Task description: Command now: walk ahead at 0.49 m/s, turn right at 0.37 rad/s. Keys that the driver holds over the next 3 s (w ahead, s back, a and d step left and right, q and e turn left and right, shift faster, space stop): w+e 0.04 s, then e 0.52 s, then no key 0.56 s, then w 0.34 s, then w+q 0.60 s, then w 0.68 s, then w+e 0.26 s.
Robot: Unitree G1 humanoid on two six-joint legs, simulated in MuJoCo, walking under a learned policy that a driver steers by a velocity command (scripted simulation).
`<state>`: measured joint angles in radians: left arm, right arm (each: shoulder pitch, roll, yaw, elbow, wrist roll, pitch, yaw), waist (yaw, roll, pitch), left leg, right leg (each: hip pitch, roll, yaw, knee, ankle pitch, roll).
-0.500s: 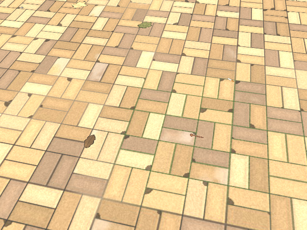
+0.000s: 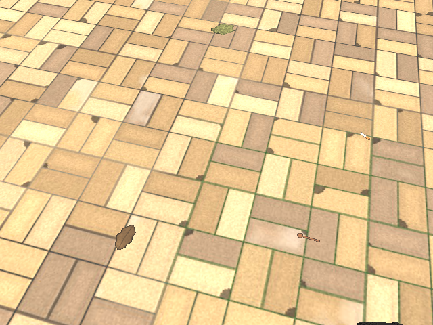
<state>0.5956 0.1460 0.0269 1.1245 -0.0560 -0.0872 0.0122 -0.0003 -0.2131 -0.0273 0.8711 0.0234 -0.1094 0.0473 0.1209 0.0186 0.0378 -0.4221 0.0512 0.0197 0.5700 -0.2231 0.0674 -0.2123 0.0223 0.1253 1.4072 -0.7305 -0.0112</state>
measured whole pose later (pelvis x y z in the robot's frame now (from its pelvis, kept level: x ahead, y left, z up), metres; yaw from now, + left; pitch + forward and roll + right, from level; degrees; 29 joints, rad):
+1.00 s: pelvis +0.30 +0.01 +0.00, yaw -23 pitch +1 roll +0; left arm 0.19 0.25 0.05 0.68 0.02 0.02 0.02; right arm 0.19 -0.23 -0.04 0.86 -0.02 -0.02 -0.02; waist 0.00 -0.04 0.00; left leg -0.27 -0.01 -0.02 0.53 -0.28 -0.01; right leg -0.35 0.07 0.10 0.52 -0.18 -0.02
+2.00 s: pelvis +0.66 -0.08 +0.01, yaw -9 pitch +2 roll +1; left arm 0.24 0.28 0.04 0.70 0.00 -0.12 0.01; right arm 0.23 -0.29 -0.06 0.71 0.01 -0.06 0.03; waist -0.01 -0.01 0.04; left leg -0.34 -0.14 -0.02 0.43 -0.12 0.12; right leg -0.52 -0.06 0.07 1.19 -0.32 0.00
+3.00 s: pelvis +1.21 -0.12 +0.01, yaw -6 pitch +1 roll +0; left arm 0.32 0.31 0.05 0.79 -0.03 -0.05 0.00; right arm 0.21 -0.26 -0.05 0.72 -0.01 -0.09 0.02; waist 0.01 -0.04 0.02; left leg -0.30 -0.01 0.08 0.45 -0.18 0.04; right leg -0.50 -0.06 0.05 1.16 -0.34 -0.01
